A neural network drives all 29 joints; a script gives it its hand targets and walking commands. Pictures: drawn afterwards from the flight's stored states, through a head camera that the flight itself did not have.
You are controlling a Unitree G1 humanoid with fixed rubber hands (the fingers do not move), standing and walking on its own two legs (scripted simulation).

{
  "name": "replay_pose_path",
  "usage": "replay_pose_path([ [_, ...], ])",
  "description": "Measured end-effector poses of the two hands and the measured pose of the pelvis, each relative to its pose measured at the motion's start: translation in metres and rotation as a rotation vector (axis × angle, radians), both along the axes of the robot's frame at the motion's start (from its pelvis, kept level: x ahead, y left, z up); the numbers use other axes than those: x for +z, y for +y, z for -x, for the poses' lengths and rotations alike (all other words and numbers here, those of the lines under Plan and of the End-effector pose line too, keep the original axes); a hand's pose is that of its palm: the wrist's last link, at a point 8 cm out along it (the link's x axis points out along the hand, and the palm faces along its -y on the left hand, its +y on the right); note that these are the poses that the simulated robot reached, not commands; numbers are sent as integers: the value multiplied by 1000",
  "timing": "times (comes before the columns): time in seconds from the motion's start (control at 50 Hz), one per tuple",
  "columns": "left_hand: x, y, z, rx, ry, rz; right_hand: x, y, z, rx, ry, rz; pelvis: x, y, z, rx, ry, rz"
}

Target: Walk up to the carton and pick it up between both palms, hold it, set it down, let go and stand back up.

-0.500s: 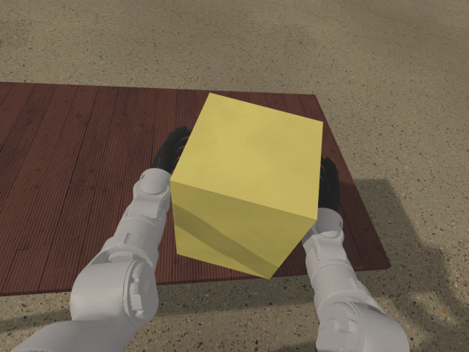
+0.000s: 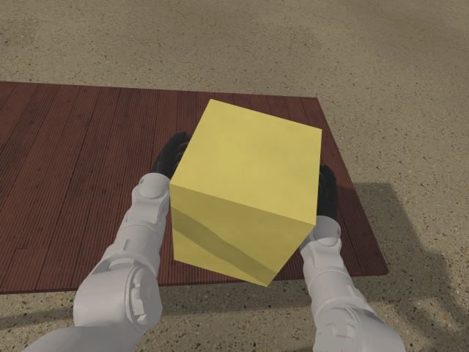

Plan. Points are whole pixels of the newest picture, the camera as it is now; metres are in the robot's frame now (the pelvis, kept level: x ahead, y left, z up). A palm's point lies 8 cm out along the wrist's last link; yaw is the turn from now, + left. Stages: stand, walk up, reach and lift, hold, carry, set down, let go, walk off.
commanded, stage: reach and lift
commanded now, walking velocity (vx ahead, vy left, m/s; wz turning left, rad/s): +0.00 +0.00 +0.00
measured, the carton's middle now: (241, 200) +0.38 +0.00 +0.00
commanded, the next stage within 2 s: none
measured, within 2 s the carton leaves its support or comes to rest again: leaves its support in 0.76 s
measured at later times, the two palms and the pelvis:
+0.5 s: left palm (163, 172) +0.40 +0.15 +0.05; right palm (323, 211) +0.35 -0.14 +0.04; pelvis +0.00 +0.00 +0.00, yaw +0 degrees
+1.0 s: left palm (167, 159) +0.40 +0.14 +0.08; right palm (333, 199) +0.35 -0.15 +0.07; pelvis -0.01 +0.00 +0.00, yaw -1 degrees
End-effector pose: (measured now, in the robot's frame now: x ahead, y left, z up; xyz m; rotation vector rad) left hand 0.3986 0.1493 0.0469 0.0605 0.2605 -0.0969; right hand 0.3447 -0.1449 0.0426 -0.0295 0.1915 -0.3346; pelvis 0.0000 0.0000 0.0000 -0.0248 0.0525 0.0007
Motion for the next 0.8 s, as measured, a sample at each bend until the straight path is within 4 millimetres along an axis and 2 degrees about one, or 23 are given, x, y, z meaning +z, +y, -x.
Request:
replay_pose_path([
  [0.64, -1, 1, -1, -2, -4, 1, -2, 1, 0, -3, -33, 4, 0, -1, 2, 2, 47, 4],
  [0.8, 9, -2, 4, -2, -79, -15, 3, -1, 5, 2, -105, 5, -1, -1, 6, -7, 69, 9],
])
